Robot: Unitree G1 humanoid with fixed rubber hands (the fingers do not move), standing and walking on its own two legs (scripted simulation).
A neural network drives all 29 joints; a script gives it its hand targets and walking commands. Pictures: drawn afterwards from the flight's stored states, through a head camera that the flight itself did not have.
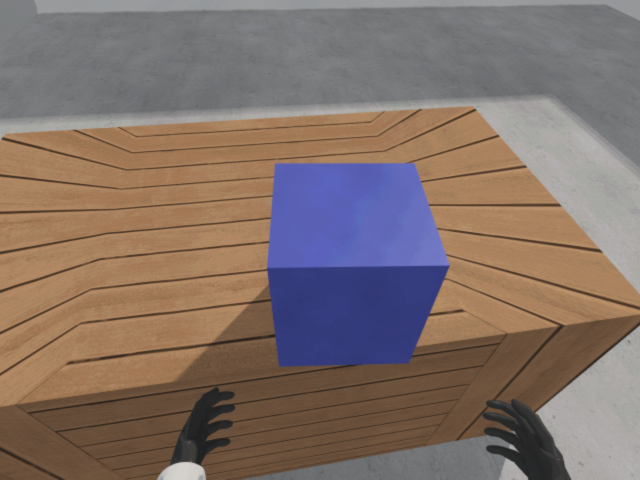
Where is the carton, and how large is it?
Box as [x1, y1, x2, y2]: [267, 163, 449, 366]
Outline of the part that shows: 275,163 267,271 279,366 408,362 449,265 414,163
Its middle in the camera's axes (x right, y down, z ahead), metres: +0.04 +0.05 +0.60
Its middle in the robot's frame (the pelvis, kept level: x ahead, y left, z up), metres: +0.41 +0.00 +0.01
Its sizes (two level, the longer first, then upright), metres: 0.210 0.200 0.250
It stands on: a pedestal, 0.67 m high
